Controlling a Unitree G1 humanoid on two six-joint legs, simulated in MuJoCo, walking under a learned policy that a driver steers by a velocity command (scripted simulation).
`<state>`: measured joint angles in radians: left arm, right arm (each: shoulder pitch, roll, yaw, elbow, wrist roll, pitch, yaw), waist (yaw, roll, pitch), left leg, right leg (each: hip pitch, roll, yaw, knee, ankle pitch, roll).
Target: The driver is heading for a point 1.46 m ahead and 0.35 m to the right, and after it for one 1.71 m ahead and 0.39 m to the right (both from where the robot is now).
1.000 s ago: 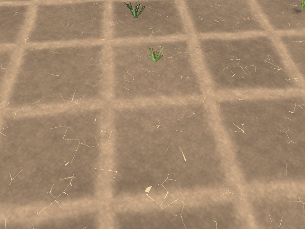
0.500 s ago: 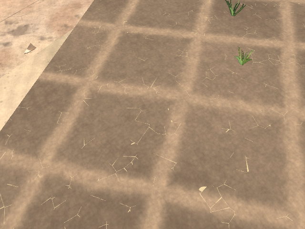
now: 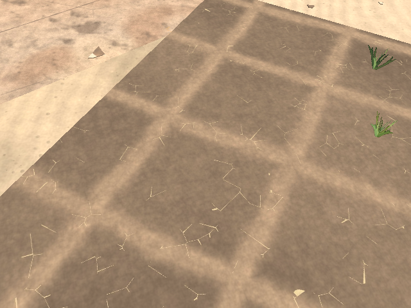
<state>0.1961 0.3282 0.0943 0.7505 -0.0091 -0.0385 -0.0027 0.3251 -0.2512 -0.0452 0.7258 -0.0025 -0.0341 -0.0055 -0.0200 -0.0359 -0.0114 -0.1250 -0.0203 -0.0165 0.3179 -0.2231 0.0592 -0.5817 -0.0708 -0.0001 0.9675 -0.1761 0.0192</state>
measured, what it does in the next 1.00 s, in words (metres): walks ahead: right foot, then left foot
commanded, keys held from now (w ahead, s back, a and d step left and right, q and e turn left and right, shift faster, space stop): w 1.00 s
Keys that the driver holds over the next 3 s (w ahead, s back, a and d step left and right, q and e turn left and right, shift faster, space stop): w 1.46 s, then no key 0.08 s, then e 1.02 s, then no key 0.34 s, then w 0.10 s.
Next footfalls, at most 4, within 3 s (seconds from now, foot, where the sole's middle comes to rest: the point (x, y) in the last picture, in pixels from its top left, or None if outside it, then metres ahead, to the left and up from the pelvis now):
0.32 right None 0.30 -0.16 -0.79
0.84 left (175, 275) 0.62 0.07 -0.79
1.38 right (239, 204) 0.92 -0.17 -0.79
1.86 left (189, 168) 1.09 0.03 -0.79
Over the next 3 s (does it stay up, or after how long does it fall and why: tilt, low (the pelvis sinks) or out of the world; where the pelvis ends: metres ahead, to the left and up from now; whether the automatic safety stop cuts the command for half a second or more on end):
stays up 0.98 -0.10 -0.01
